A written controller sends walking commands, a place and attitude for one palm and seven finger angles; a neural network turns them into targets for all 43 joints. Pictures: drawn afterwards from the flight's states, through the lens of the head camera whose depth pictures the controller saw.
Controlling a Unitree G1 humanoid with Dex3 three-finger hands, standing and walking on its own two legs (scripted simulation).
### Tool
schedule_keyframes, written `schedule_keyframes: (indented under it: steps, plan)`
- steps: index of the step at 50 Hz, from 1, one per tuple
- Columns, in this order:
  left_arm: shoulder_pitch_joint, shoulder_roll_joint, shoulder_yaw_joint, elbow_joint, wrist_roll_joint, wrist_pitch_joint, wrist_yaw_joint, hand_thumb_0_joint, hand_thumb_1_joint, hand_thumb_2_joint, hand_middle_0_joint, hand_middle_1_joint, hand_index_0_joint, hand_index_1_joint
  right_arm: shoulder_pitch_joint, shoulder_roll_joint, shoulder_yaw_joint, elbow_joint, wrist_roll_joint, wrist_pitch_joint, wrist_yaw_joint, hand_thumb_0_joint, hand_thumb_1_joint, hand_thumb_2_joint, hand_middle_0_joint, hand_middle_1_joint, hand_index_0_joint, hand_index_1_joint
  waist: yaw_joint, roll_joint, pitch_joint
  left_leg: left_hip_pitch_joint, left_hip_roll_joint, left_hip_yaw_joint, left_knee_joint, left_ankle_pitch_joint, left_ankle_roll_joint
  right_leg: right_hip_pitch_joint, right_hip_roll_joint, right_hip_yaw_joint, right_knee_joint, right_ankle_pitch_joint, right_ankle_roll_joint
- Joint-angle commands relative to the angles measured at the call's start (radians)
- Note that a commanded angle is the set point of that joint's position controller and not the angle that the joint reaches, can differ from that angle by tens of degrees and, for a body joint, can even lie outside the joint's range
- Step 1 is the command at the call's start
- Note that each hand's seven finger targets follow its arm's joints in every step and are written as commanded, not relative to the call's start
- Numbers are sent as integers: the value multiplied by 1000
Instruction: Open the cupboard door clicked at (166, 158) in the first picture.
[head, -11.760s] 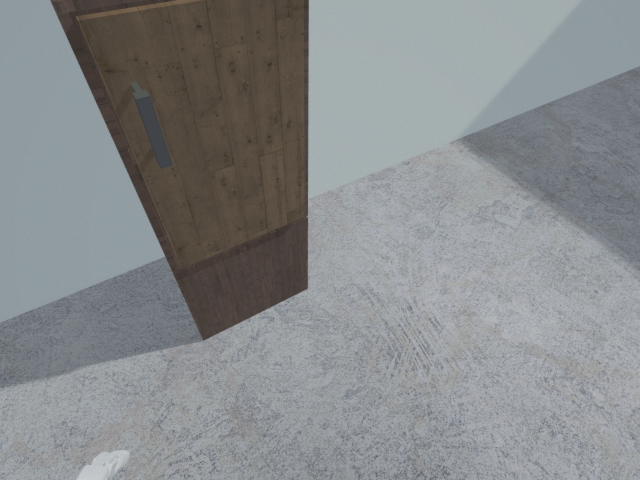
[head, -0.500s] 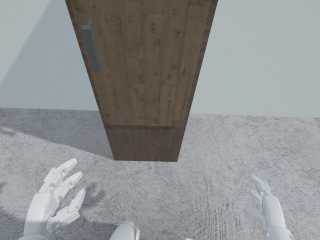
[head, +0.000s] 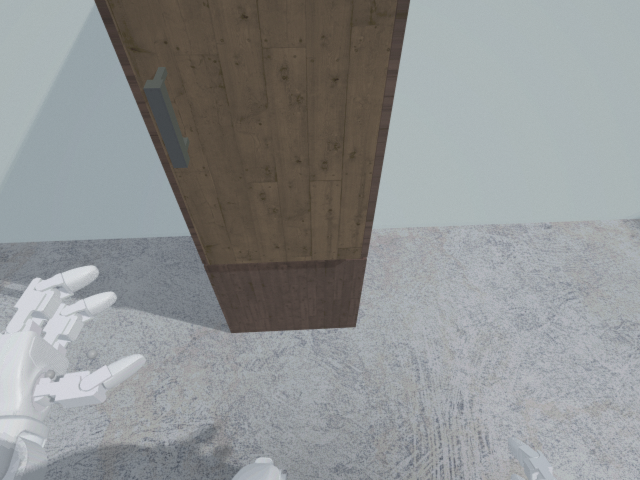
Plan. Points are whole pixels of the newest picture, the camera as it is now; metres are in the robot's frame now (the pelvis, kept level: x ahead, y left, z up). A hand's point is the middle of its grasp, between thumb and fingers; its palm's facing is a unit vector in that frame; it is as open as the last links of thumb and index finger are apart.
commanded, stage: raise the hand with hooked fingers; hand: left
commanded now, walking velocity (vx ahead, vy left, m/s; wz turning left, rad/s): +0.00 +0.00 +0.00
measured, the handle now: (171, 119) +0.58 +0.26 +0.13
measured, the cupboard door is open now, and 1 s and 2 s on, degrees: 0 0 0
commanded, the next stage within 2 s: move the hooked fingers beside the handle in 1.18 s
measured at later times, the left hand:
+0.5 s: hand (36, 309) +0.26 +0.31 +0.12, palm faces +0.12 -0.99 -0.03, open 13.9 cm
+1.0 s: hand (48, 284) +0.28 +0.29 +0.14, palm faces +0.14 -0.99 -0.01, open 14.0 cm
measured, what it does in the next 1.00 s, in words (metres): stands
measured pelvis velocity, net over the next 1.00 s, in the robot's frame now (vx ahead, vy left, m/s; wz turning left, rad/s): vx -0.01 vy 0.01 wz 0.02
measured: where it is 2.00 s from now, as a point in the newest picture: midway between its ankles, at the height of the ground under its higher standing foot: outside the picture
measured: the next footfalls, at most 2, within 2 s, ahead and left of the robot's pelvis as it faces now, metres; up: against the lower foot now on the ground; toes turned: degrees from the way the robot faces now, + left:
none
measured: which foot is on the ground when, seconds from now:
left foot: down 0.00-1.00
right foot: down 0.00-1.00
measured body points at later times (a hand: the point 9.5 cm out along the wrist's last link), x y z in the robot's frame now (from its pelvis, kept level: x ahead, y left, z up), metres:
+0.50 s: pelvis +0.00 +0.04 +0.02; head +0.01 +0.06 +0.47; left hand +0.25 +0.36 +0.12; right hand +0.19 -0.17 -0.04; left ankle +0.05 +0.13 -0.69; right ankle -0.02 -0.10 -0.69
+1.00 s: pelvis -0.01 +0.01 +0.03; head +0.00 +0.02 +0.48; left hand +0.27 +0.35 +0.14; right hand +0.15 -0.24 -0.05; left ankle +0.05 +0.13 -0.69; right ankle -0.02 -0.10 -0.69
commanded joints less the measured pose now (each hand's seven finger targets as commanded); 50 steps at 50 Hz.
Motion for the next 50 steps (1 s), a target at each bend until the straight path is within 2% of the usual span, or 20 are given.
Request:
schedule_keyframes:
  steps: [1,4,7,11,12,17,18,20,22,23,24,27,31,34,36,40,43,46,49,50]
  plan:
    - [-138,170,-8,-139,1,-78,-63,0,-197,430,-278,-1005,-278,-1005,-94,-135,-42,-158,11,-82,-8,0,-900,-900,200,300,200,300,-6,-9,-152,216,-42,-27,-99,188,48,-9,1,48,-183,288,37]
    - [-199,238,39,-184,-14,-46,-81,0,-267,400,-283,-1050,-283,-1050,-103,-141,-40,-165,15,-90,-22,0,-900,-900,200,300,200,300,15,38,-210,287,-39,-36,-145,183,48,20,8,25,-198,238,19]
    - [-247,293,95,-267,-7,-39,-37,0,-337,370,-288,-1095,-288,-1095,-109,-133,-29,-170,6,-94,-24,0,-900,-900,200,300,200,300,38,99,-255,362,-33,-57,-182,235,40,51,19,-6,-183,260,2]
    - [-264,247,73,-254,4,-15,12,0,-430,330,-295,-1155,-295,-1155,-126,-122,-15,-174,6,-86,-13,0,-900,-900,200,300,200,300,30,129,-188,395,-21,-82,-229,221,23,33,25,-31,-195,242,-3]
    - [-267,249,72,-215,4,8,11,0,-453,320,-297,-1170,-297,-1170,-122,-128,-11,-175,5,-78,-11,0,-900,-900,200,300,200,300,29,96,-165,378,-19,-91,-241,198,23,43,30,-34,-202,233,-4]
    - [-342,229,20,-83,16,146,-43,0,-500,300,-300,-1200,-300,-1200,-131,-138,-1,-192,24,-46,-18,0,-900,-900,200,300,200,300,19,79,-97,373,-21,-96,-289,124,21,53,31,-31,-254,218,-2]
    - [-381,246,22,-96,21,165,-53,0,-500,300,-300,-1200,-300,-1200,-136,-139,0,-198,25,-44,-21,0,-900,-900,200,300,200,300,19,76,-119,390,-20,-99,-294,143,19,65,27,-33,-256,231,-2]
    - [-449,273,33,-132,26,181,-60,0,-500,300,-300,-1200,-300,-1200,-143,-137,4,-204,23,-42,-25,0,-900,-900,200,300,200,300,19,96,-149,429,-19,-106,-303,154,18,73,28,-30,-267,231,-3]
    - [-524,312,57,-180,31,170,-53,0,-500,300,-300,-1200,-300,-1200,-149,-134,12,-206,17,-44,-26,0,-900,-900,200,300,200,300,20,122,-164,465,-19,-111,-309,172,16,88,33,-27,-274,239,-9]
    - [-549,330,71,-202,32,158,-47,0,-500,300,-300,-1200,-300,-1200,-149,-131,14,-205,16,-46,-26,0,-900,-900,200,300,200,300,18,113,-188,492,-16,-121,-317,180,12,92,32,-29,-279,239,-9]
    - [-553,332,80,-189,32,150,-43,0,-500,300,-300,-1200,-300,-1200,-150,-128,18,-200,14,-48,-26,0,-900,-900,200,300,200,300,21,129,-179,502,-15,-123,-324,174,10,91,32,-28,-285,233,-10]
    - [-587,358,109,-140,24,136,-44,0,-500,300,-300,-1200,-300,-1200,-148,-131,22,-182,13,-47,-31,0,-900,-900,200,300,200,300,21,95,-162,498,-17,-125,-342,148,10,113,36,-27,-306,229,-12]
    - [-624,353,92,-27,28,188,-75,0,-500,300,-300,-1200,-300,-1200,-157,-133,25,-174,25,-43,-40,0,-900,-900,200,300,200,300,17,113,-119,481,-22,-121,-375,81,13,120,24,-23,-337,208,-8]
    - [-645,372,90,24,26,237,-101,0,-500,300,-300,-1200,-300,-1200,-159,-138,25,-181,33,-40,-46,0,-900,-900,200,300,200,300,22,87,-114,473,-29,-109,-380,78,22,144,22,-18,-363,209,-7]
    - [-607,344,73,59,20,254,-113,0,-500,300,-300,-1200,-300,-1200,-155,-138,22,-186,34,-39,-43,0,-900,-900,200,300,200,300,23,52,-102,463,-32,-106,-383,70,27,144,23,-20,-372,204,-6]
    - [-592,374,109,6,9,219,-113,0,-500,300,-300,-1200,-300,-1200,-149,-141,15,-194,27,-41,-30,0,-900,-900,200,300,200,300,36,48,-152,479,-41,-79,-354,157,33,176,25,-10,-373,247,-6]
    - [-616,400,141,-31,7,177,-91,0,-500,300,-300,-1200,-300,-1200,-151,-139,11,-190,23,-42,-26,0,-900,-900,200,300,200,300,35,51,-141,468,-43,-63,-345,160,36,179,26,3,-380,241,-4]
    - [-641,400,141,-40,22,148,-69,0,-500,300,-300,-1200,-300,-1200,-147,-134,12,-182,22,-44,-26,0,-900,-900,200,300,200,300,29,106,-126,472,-45,-55,-344,147,36,167,22,9,-380,228,-3]
    - [-635,399,141,-32,23,141,-69,0,-500,300,-300,-1200,-300,-1200,-144,-132,9,-178,21,-47,-28,0,-900,-900,200,300,200,300,25,77,-140,468,-48,-41,-330,168,44,188,18,24,-385,254,3]
    - [-631,386,128,-31,24,141,-74,0,-500,300,-300,-1200,-300,-1200,-147,-131,9,-176,23,-48,-29,0,-900,-900,200,300,200,300,26,96,-140,471,-48,-37,-327,175,43,188,17,25,-383,264,3]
